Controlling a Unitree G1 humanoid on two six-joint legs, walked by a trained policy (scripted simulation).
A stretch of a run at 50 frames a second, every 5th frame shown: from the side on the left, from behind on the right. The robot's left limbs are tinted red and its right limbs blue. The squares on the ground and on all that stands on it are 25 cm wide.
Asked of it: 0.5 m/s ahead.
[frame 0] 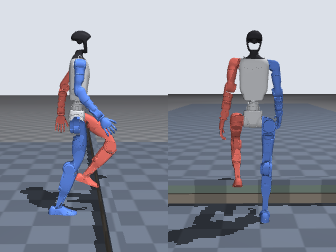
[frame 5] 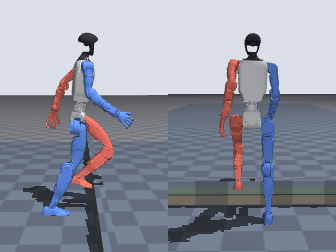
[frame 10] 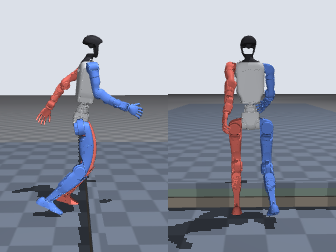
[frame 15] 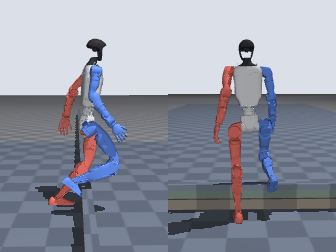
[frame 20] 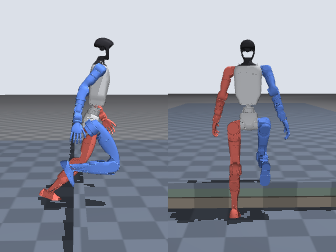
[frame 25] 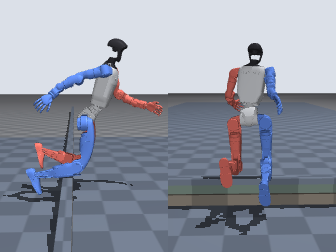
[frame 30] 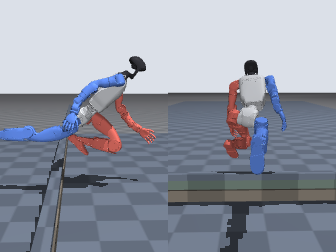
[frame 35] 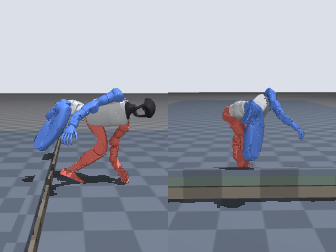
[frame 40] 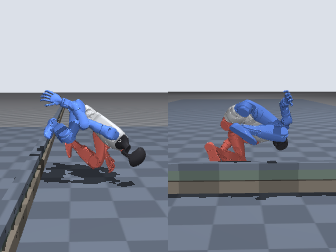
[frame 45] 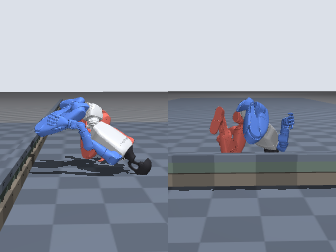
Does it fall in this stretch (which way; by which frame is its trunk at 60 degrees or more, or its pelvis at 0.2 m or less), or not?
yes: goes over forward; its trunk at 60 degrees or more by frame 35
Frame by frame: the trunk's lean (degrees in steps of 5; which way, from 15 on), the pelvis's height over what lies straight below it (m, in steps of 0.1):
0: 5, 0.8
5: 5, 0.8
10: 10, 0.7
15: 5, 0.5
20: 5, 0.7
25: 15 forward, 0.7
30: 45 forward, 0.6
35: 85 forward, 0.5
40: 120 forward and to its right, 0.4
45: 125 forward, 0.3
